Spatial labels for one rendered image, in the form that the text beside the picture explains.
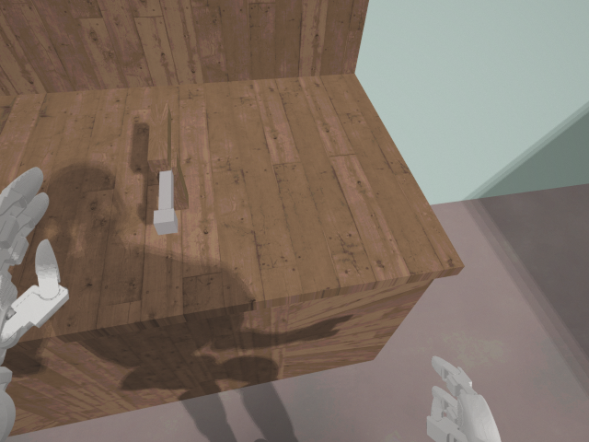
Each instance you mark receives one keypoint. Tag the tap lever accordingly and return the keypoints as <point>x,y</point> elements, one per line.
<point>165,219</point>

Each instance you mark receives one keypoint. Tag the counter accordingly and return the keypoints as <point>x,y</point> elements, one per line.
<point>303,238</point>

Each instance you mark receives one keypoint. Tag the left robot hand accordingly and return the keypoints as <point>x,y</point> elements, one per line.
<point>20,212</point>

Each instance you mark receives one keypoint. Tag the right robot hand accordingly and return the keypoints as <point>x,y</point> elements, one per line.
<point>468,419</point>

